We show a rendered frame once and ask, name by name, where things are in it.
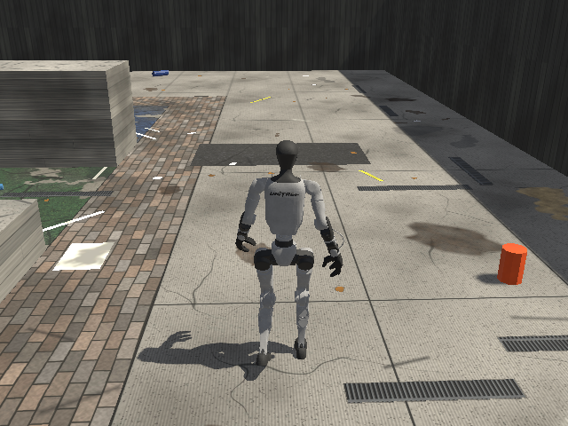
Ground robot left hand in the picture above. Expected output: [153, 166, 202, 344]
[235, 236, 256, 252]

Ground left robot thigh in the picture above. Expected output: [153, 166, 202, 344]
[254, 248, 276, 308]

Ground right robot forearm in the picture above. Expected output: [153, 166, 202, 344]
[320, 217, 340, 257]

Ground robot right upper arm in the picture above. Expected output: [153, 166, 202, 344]
[304, 179, 328, 231]

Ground right robot shin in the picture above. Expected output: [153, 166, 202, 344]
[296, 290, 310, 348]

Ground robot right hand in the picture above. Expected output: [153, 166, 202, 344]
[322, 253, 343, 277]

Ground robot left upper arm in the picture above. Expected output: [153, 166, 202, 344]
[242, 177, 268, 225]

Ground left robot forearm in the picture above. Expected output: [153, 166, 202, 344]
[237, 211, 251, 241]

